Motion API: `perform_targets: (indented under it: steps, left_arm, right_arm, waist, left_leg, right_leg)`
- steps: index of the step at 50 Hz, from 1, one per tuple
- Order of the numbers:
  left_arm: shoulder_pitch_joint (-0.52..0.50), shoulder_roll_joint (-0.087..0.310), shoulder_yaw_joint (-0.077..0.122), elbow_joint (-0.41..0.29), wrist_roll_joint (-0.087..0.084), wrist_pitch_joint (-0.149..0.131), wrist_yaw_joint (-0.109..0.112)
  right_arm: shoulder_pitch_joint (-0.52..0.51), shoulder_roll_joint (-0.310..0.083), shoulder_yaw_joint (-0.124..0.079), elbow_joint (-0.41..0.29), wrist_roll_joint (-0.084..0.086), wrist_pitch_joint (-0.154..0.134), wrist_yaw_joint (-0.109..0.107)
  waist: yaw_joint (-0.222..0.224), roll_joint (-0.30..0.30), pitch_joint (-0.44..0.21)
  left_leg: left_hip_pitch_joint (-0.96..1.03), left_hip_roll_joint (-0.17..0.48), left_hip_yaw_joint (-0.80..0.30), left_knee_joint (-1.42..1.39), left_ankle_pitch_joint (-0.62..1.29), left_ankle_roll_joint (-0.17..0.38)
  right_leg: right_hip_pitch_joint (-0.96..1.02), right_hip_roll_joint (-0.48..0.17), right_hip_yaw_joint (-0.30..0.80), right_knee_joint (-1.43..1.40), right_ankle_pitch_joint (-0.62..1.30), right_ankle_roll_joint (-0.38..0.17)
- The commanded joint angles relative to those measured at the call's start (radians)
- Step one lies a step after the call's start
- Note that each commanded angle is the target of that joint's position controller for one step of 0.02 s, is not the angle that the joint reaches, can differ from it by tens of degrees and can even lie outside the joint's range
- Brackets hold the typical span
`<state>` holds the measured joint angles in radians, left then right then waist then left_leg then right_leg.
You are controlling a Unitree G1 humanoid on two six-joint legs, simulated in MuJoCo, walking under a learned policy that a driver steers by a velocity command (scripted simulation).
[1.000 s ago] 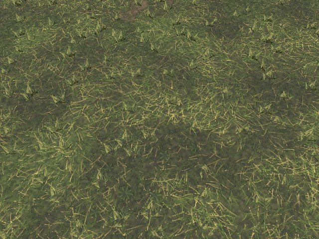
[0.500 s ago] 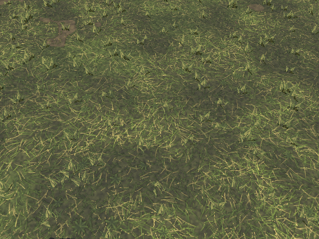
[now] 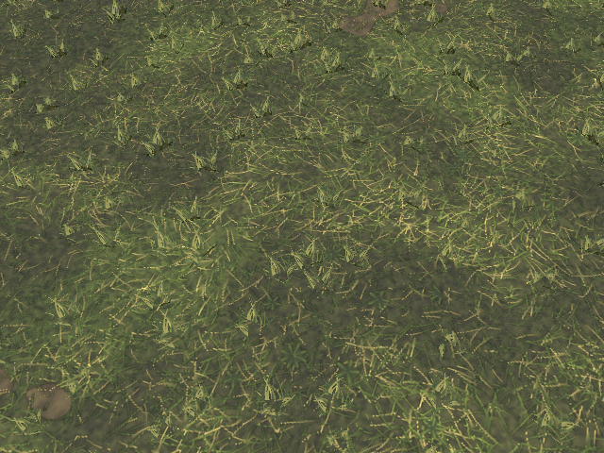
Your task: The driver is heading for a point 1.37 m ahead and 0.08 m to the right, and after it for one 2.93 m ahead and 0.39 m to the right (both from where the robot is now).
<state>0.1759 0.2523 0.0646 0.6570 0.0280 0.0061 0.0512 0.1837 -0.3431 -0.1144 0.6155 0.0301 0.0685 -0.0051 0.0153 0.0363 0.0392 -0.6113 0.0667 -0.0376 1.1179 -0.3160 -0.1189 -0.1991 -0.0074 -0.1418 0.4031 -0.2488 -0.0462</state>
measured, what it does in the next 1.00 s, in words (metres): walks ahead: left foot, then right foot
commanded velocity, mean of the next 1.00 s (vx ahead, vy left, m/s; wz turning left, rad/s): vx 0.40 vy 0.00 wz -0.05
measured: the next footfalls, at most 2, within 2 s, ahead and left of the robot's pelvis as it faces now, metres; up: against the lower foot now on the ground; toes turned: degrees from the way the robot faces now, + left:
left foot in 0.22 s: +0.04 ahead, +0.17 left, +0.00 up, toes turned +18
right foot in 0.94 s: +0.37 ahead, -0.10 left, +0.00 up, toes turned -11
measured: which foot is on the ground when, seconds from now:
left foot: up 0.00-0.20, down 0.22-0.92, up 0.94-1.00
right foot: down 0.00-0.22, up 0.24-0.92, down 0.94-1.00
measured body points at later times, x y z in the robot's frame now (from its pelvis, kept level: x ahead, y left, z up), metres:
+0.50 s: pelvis +0.02 +0.08 +0.00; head +0.04 +0.11 +0.45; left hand +0.07 +0.38 -0.12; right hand +0.25 -0.14 -0.07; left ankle +0.00 +0.16 -0.74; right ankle +0.07 -0.08 -0.67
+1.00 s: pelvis +0.28 -0.02 -0.04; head +0.30 -0.04 +0.41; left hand +0.46 +0.26 -0.13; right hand +0.30 -0.31 -0.18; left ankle +0.07 +0.16 -0.65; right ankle +0.33 -0.09 -0.74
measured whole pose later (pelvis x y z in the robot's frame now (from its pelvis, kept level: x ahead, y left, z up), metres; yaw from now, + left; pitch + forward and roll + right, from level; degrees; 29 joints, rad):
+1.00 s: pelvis +0.28 -0.02 -0.04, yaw -8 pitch +2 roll +1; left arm 0.19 0.34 0.08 0.72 0.01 0.00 -0.05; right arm 0.33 -0.31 -0.06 0.81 -0.05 -0.05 0.02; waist 0.00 0.03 0.01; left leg -0.13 0.16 0.10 1.11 -0.46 -0.06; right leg -0.53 0.04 -0.10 0.82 -0.34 -0.13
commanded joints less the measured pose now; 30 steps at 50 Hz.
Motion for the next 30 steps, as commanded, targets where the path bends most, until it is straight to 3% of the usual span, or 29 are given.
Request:
perform_targets:
  steps: [1, 5, 9, 10, 11, 12, 13, 14, 15, 16, 17, 18, 19, 20, 21, 22, 23, 25, 30]
  left_arm:
    - [0.013, 0.199, 0.059, -0.048, -0.003, 0.000, 0.001]
    - [-0.023, 0.226, 0.073, -0.038, -0.020, -0.001, -0.020]
    - [-0.030, 0.232, 0.083, -0.014, -0.059, -0.012, -0.045]
    - [-0.041, 0.223, 0.081, -0.005, -0.072, -0.011, -0.047]
    - [0.007, 0.189, 0.070, 0.020, -0.070, -0.016, -0.053]
    - [-0.021, 0.123, 0.045, -0.030, -0.019, -0.022, -0.055]
    - [-0.043, 0.122, 0.038, -0.068, 0.001, -0.027, -0.046]
    - [-0.100, 0.184, 0.052, -0.053, -0.021, -0.019, -0.041]
    - [-0.111, 0.177, 0.049, -0.053, -0.038, -0.014, -0.035]
    - [-0.092, 0.167, 0.047, -0.031, -0.030, -0.009, -0.022]
    - [-0.079, 0.178, 0.051, -0.027, -0.020, -0.002, -0.015]
    - [-0.048, 0.179, 0.051, -0.011, -0.018, 0.003, -0.016]
    - [-0.002, 0.168, 0.047, 0.012, -0.023, 0.008, -0.019]
    - [0.052, 0.155, 0.040, 0.038, -0.031, 0.006, -0.030]
    - [0.058, 0.147, 0.035, 0.048, -0.045, 0.003, -0.042]
    - [0.013, 0.147, 0.032, 0.027, -0.056, -0.001, -0.049]
    - [-0.037, 0.159, 0.033, 0.007, -0.064, -0.005, -0.052]
    - [-0.068, 0.168, 0.038, -0.007, -0.068, -0.018, -0.053]
    - [-0.005, 0.139, 0.047, 0.006, -0.065, -0.039, -0.056]
  right_arm:
    - [-0.111, -0.034, 0.008, -0.126, -0.004, -0.018, 0.014]
    - [-0.114, -0.031, 0.009, -0.129, -0.004, -0.007, 0.028]
    - [-0.098, -0.043, -0.007, -0.131, 0.001, 0.019, 0.040]
    - [-0.044, -0.048, -0.016, -0.115, -0.003, 0.020, 0.038]
    - [0.052, -0.103, -0.040, -0.085, -0.012, 0.016, 0.022]
    - [0.132, -0.230, -0.069, -0.087, -0.015, 0.004, 0.000]
    - [0.063, -0.270, -0.061, -0.118, -0.051, -0.026, 0.003]
    - [0.067, -0.180, -0.034, -0.113, -0.049, -0.049, 0.015]
    - [0.035, -0.142, -0.018, -0.088, -0.039, -0.063, 0.012]
    - [-0.015, -0.117, -0.010, -0.085, -0.024, -0.066, 0.005]
    - [-0.058, -0.100, -0.001, -0.085, -0.013, -0.064, -0.002]
    - [-0.079, -0.098, 0.006, -0.087, -0.020, -0.065, -0.008]
    - [-0.101, -0.073, 0.018, -0.083, -0.032, -0.069, -0.012]
    - [-0.064, -0.050, 0.024, -0.059, -0.030, -0.077, -0.013]
    - [-0.013, -0.052, 0.023, -0.034, -0.022, -0.084, -0.011]
    - [0.010, -0.078, 0.016, -0.021, -0.021, -0.094, -0.010]
    - [0.020, -0.098, 0.013, -0.009, -0.031, -0.106, -0.011]
    - [0.049, -0.103, 0.011, 0.013, -0.046, -0.132, -0.017]
    - [0.084, -0.077, 0.010, 0.055, -0.038, -0.170, -0.020]
  waist:
    - [0.047, -0.153, -0.082]
    - [0.032, -0.173, -0.083]
    - [0.003, -0.192, -0.109]
    - [-0.038, -0.171, -0.126]
    - [-0.077, -0.076, -0.167]
    - [-0.085, 0.190, -0.198]
    - [-0.058, 0.287, -0.307]
    - [-0.112, 0.126, -0.309]
    - [-0.080, 0.112, -0.238]
    - [-0.050, 0.053, -0.198]
    - [-0.027, 0.069, -0.172]
    - [-0.006, 0.079, -0.178]
    - [0.013, 0.074, -0.198]
    - [0.010, 0.074, -0.236]
    - [-0.018, 0.093, -0.221]
    - [-0.042, 0.131, -0.167]
    - [-0.058, 0.144, -0.111]
    - [-0.069, 0.119, -0.049]
    - [-0.045, 0.081, -0.009]
  left_leg:
    - [-0.116, 0.038, 0.030, -0.092, -0.005, -0.009]
    - [0.026, 0.033, 0.095, -0.247, -0.006, 0.030]
    - [0.196, -0.012, 0.143, -0.465, -0.020, 0.105]
    - [0.306, -0.044, 0.153, -0.594, 0.055, 0.138]
    - [0.513, -0.066, 0.104, -0.712, 0.256, 0.188]
    - [0.780, 0.178, -0.239, -0.695, 0.783, 0.286]
    - [0.757, 0.383, -0.500, -0.698, 0.861, 0.521]
    - [0.716, 0.340, -0.383, -0.717, 0.820, 0.504]
    - [0.655, 0.277, -0.281, -0.718, 0.725, 0.442]
    - [0.608, 0.215, -0.229, -0.721, 0.624, 0.384]
    - [0.553, 0.193, -0.201, -0.729, 0.621, 0.363]
    - [0.501, 0.176, -0.173, -0.739, 0.658, 0.362]
    - [0.491, 0.171, -0.139, -0.749, 0.669, 0.362]
    - [0.512, 0.154, -0.113, -0.791, 0.439, 0.357]
    - [0.525, 0.152, -0.129, -0.858, 0.093, 0.352]
    - [0.518, 0.172, -0.179, -0.918, -0.148, 0.346]
    - [0.515, 0.201, -0.228, -0.964, -0.268, 0.340]
    - [0.569, 0.246, -0.255, -1.007, -0.318, 0.329]
    - [0.671, 0.284, -0.146, -1.041, -0.262, 0.291]
  right_leg:
    - [0.223, -0.298, 0.151, -0.100, 0.419, -0.185]
    - [0.173, -0.316, 0.046, -0.076, 0.452, -0.159]
    - [0.173, -0.338, -0.008, 0.036, 0.507, -0.095]
    - [0.136, -0.316, -0.041, 0.125, 0.514, -0.059]
    - [0.022, -0.252, -0.089, 0.293, 0.469, 0.006]
    - [-0.333, -0.143, -0.114, 0.617, -0.176, 0.090]
    - [-0.516, -0.035, 0.055, 0.851, -0.466, 0.140]
    - [-0.513, -0.062, 0.154, 0.915, -0.431, 0.134]
    - [-0.516, -0.076, 0.162, 0.884, -0.349, 0.116]
    - [-0.507, -0.091, 0.174, 0.822, -0.270, 0.112]
    - [-0.475, -0.087, 0.172, 0.791, -0.207, 0.117]
    - [-0.410, -0.069, 0.162, 0.804, -0.158, 0.122]
    - [-0.365, -0.063, 0.158, 0.790, -0.119, 0.129]
    - [-0.342, -0.067, 0.140, 0.740, -0.078, 0.127]
    - [-0.362, -0.073, 0.125, 0.692, -0.043, 0.119]
    - [-0.412, -0.079, 0.132, 0.651, -0.014, 0.107]
    - [-0.466, -0.083, 0.155, 0.625, 0.010, 0.093]
    - [-0.571, -0.080, 0.217, 0.597, 0.047, 0.075]
    - [-0.749, -0.094, 0.274, 0.677, 0.115, 0.081]
Over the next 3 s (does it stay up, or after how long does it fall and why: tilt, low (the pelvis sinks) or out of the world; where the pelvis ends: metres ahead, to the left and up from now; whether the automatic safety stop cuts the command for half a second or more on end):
stays up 2.11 -0.15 -0.01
